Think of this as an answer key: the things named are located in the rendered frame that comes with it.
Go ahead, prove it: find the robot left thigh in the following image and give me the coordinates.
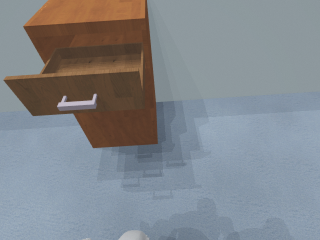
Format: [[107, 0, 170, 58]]
[[118, 230, 150, 240]]

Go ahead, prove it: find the handle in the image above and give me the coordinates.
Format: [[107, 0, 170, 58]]
[[57, 94, 98, 111]]

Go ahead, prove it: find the cabinet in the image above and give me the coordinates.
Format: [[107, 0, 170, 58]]
[[23, 0, 158, 148]]

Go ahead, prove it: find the drawer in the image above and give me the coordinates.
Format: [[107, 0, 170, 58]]
[[4, 42, 146, 116]]

